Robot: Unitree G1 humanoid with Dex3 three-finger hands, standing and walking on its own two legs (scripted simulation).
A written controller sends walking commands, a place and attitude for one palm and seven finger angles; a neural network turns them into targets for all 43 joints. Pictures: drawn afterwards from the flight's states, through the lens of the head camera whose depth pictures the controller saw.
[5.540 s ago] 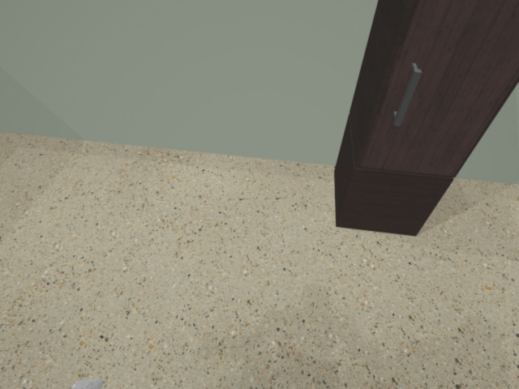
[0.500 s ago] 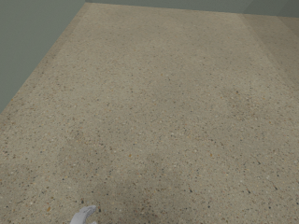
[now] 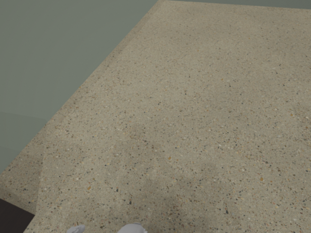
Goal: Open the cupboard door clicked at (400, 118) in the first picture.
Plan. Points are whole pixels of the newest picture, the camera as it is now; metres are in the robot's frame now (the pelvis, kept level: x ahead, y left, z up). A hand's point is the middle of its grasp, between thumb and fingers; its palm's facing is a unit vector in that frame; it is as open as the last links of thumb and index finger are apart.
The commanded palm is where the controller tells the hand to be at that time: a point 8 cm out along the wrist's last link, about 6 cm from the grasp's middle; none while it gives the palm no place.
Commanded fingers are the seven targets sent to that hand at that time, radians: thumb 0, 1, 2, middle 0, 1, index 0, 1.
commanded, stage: turn to face it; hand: left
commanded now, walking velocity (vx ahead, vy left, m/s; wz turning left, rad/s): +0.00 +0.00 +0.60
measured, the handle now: out of the picture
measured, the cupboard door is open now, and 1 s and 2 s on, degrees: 0 0 0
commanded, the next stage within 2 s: take the last steps up to it in 1.88 s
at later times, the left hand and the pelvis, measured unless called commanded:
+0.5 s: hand out of the picture -0.07 +0.24 -0.17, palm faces +0.39 -0.88 -0.27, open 7.4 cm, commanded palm none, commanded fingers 0.00 0.90 0.90 -0.20 -0.30 -0.20 -0.30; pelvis -0.02 +0.02 +0.00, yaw +20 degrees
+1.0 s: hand out of the picture -0.05 +0.18 -0.13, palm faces +0.58 -0.77 -0.28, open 7.4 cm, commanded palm none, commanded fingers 0.00 0.90 0.90 -0.20 -0.30 -0.20 -0.30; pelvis -0.01 -0.04 +0.01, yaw +37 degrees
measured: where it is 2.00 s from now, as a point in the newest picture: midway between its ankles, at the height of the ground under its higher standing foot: outside the picture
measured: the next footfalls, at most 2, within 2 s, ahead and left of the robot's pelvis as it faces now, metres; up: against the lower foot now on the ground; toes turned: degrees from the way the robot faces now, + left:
left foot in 0.38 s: -0.03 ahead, +0.13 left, +0.00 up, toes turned +23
right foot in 0.78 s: +0.08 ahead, -0.09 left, +0.00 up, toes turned +25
